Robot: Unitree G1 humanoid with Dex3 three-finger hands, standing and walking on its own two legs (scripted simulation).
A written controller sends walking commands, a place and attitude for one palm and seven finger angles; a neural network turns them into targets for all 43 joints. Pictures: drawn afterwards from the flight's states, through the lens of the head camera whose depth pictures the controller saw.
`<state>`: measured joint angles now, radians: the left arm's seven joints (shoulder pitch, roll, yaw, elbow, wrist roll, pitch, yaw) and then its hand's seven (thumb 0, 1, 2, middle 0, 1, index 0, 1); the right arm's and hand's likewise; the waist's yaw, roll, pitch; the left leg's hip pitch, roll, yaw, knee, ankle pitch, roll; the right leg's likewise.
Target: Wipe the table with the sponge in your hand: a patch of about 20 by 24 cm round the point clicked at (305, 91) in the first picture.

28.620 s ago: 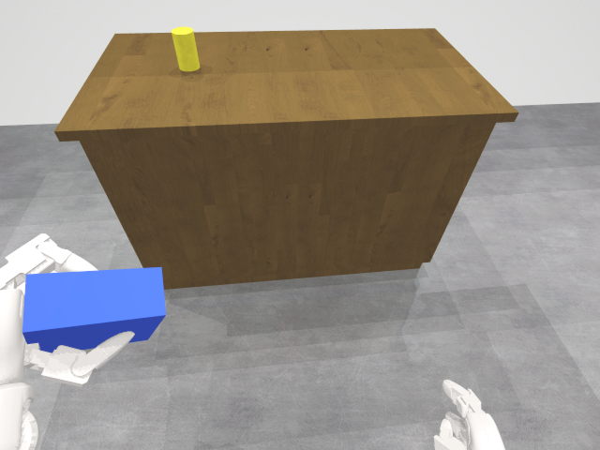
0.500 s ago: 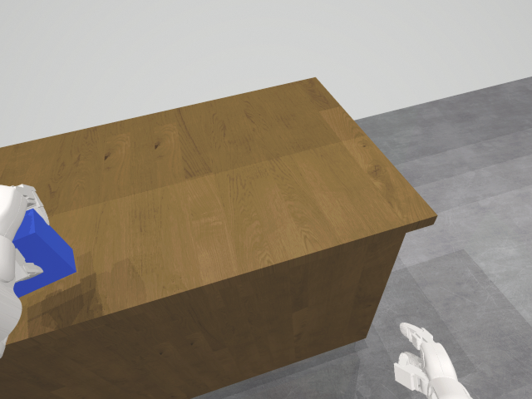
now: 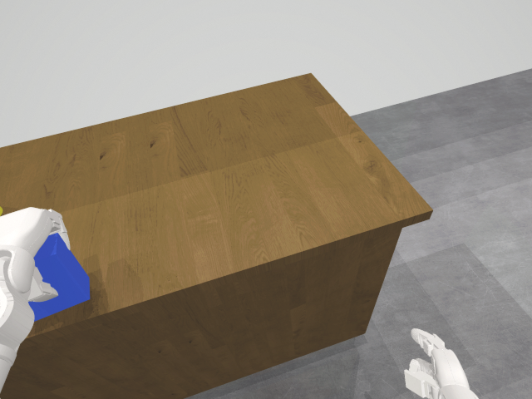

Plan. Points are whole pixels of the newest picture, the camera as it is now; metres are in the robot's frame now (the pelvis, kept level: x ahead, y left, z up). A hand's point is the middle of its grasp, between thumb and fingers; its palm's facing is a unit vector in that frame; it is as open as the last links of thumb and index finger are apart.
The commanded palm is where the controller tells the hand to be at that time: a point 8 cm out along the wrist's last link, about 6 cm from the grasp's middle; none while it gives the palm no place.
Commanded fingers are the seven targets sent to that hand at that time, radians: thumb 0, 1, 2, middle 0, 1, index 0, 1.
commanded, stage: move the sponge above the wiping area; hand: left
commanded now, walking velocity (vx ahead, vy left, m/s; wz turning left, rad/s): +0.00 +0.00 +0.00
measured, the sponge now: (41, 288) +0.23 +0.38 +0.06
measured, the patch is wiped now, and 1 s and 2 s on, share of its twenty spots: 0.00 0.00 0.05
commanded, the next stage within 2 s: lower the sponge onto the table in 0.40 s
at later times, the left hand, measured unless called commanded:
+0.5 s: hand (64, 275) +0.24 +0.33 +0.08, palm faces -0.21 -0.09 -0.97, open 9.1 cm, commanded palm +0.24 +0.35 +0.20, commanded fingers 0.00 0.10 1.30 -1.20 -1.60 -1.20 -1.60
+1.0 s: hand (74, 264) +0.25 +0.32 +0.10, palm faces -0.11 -0.04 -0.99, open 9.0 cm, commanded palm +0.24 +0.35 +0.19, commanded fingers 0.00 0.10 1.30 -1.20 -1.60 -1.20 -1.60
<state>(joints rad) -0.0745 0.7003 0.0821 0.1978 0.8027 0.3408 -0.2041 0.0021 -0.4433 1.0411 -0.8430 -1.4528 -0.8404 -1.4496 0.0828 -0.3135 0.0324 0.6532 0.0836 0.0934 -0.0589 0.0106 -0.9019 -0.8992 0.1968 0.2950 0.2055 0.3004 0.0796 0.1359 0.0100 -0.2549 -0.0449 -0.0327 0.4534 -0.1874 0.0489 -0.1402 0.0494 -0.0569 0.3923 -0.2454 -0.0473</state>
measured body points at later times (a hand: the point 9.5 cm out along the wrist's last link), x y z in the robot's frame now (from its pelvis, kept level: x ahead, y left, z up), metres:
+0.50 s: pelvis +0.00 +0.00 +0.00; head +0.01 -0.03 +0.45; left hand +0.25 +0.34 +0.14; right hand +0.22 -0.22 -0.10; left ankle +0.03 +0.09 -0.74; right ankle -0.02 -0.09 -0.74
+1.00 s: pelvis +0.00 +0.01 +0.00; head +0.01 -0.02 +0.45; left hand +0.26 +0.32 +0.15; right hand +0.22 -0.21 -0.10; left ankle +0.03 +0.09 -0.74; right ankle -0.02 -0.09 -0.74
